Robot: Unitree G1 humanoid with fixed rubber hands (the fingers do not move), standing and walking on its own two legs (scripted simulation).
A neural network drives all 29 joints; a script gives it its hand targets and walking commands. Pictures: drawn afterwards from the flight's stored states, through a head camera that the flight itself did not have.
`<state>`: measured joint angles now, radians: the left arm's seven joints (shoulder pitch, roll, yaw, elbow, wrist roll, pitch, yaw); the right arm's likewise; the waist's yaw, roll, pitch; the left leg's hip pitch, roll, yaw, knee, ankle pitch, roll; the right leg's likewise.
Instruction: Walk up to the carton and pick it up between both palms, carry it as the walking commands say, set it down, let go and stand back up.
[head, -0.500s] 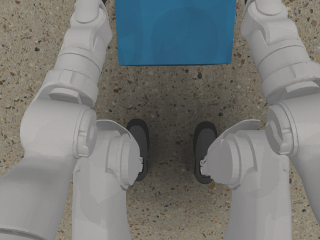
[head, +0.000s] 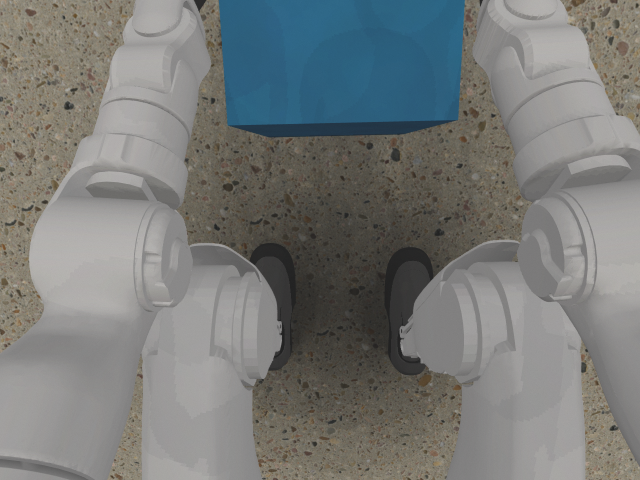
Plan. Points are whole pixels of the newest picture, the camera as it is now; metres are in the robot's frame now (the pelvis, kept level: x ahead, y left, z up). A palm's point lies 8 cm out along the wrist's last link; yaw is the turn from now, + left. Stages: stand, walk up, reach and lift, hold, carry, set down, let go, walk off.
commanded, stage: reach and lift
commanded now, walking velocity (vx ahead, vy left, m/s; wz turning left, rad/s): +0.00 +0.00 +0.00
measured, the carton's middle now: (337, 22) +0.54 +0.01 -0.23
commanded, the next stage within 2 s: none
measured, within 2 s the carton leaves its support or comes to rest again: leaves its support in 0.26 s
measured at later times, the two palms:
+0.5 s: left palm out of the picture +0.55 +0.16 -0.12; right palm out of the picture +0.55 -0.12 -0.12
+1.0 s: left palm out of the picture +0.55 +0.16 -0.05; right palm out of the picture +0.55 -0.12 -0.05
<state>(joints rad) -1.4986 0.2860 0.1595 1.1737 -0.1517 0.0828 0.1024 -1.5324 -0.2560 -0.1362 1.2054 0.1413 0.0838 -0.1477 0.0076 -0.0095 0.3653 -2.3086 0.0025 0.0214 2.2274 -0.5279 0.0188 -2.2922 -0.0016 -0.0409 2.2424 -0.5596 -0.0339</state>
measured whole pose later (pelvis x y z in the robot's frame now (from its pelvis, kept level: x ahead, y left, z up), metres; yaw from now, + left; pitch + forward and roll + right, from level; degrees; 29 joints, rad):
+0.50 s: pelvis +0.02 +0.01 +0.02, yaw -2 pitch +40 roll +0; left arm -1.28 0.18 0.34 0.89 -0.02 0.22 0.11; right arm -1.34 -0.13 -0.25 0.93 0.00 0.22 -0.19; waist 0.02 -0.01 0.18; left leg -2.30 -0.05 0.00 2.20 -0.60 -0.02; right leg -2.30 0.04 -0.02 2.20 -0.59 -0.01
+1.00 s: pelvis +0.02 +0.01 +0.06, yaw -1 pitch +44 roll +0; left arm -1.22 0.09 0.42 0.73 0.10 0.30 0.09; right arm -1.25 -0.04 -0.42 0.75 -0.14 0.29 -0.13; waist 0.02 -0.01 0.06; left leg -2.25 -0.06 -0.01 2.06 -0.57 -0.01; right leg -2.24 0.04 0.00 2.05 -0.58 0.00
